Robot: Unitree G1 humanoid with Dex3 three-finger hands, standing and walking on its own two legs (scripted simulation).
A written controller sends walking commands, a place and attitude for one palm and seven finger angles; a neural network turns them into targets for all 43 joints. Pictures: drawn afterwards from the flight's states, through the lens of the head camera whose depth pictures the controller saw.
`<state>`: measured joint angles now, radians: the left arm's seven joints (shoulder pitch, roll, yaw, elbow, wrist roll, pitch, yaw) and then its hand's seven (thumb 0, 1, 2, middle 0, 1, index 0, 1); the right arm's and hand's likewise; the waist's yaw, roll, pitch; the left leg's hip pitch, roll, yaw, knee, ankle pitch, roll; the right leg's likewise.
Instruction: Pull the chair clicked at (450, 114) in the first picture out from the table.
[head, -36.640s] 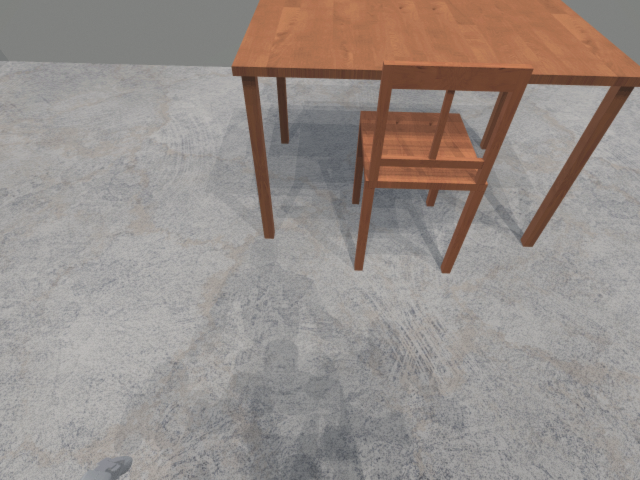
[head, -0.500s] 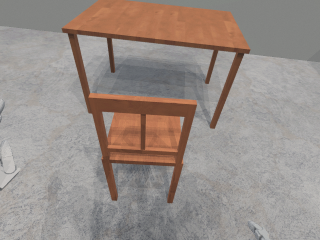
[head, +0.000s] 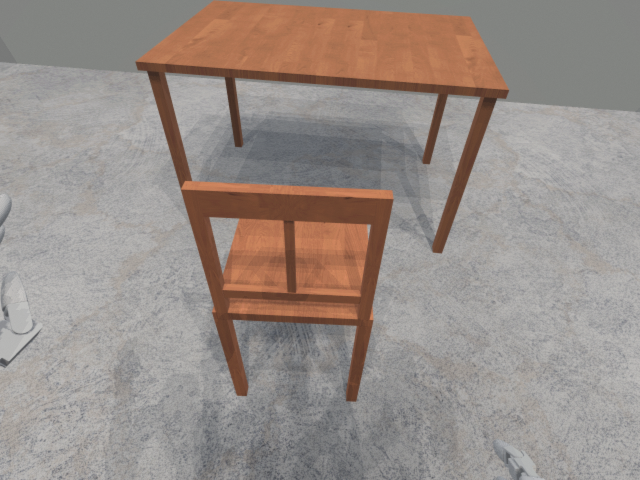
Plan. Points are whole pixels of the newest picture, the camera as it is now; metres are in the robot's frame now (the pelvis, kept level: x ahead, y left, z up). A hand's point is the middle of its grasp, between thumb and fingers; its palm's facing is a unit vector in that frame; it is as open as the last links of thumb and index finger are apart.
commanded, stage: let the arm hang, fingers relaxed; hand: left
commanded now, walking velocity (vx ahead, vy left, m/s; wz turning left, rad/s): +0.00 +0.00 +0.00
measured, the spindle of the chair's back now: (290, 256) +0.56 +0.08 -0.10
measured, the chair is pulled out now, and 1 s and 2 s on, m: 0.57 0.57 0.57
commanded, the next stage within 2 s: look to check the result in 1.08 s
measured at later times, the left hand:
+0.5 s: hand out of the picture +0.01 +0.20 -0.16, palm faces +0.00 -0.97 -0.25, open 7.1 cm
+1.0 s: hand out of the picture +0.05 +0.17 -0.16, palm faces -0.02 -0.97 -0.22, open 7.3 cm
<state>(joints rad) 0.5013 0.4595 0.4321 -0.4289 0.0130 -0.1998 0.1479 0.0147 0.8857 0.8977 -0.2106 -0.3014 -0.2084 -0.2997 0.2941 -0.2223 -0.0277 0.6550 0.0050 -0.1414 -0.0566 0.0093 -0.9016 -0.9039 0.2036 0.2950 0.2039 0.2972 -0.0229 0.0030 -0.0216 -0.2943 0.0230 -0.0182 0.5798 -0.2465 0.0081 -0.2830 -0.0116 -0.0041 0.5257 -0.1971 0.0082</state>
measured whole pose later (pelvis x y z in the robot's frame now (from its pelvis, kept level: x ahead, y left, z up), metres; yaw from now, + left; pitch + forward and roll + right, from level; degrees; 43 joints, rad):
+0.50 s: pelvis +0.02 +0.00 +0.01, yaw +0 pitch -1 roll +0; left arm 0.36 0.22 0.00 0.96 0.02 0.04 0.02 -0.02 0.96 0.90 -0.20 -0.30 -0.20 -0.30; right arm 0.37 -0.18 0.00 0.95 -0.02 0.01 -0.02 0.00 -0.92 -0.90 0.20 0.29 0.20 0.30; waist 0.00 0.00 0.06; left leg -0.26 0.03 -0.02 0.51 -0.24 -0.02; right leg -0.26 -0.01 -0.01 0.48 -0.21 0.01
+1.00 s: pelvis +0.02 -0.01 +0.01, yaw -1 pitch -1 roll +0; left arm 0.27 0.17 -0.01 1.02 0.01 0.01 0.03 0.01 0.93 0.90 -0.20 -0.30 -0.20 -0.30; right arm 0.34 -0.14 0.01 1.03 -0.02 0.00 -0.03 0.00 -0.91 -0.90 0.20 0.29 0.20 0.30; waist -0.01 0.02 0.05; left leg -0.20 0.04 0.00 0.45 -0.23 -0.03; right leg -0.23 0.00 0.01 0.47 -0.22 0.00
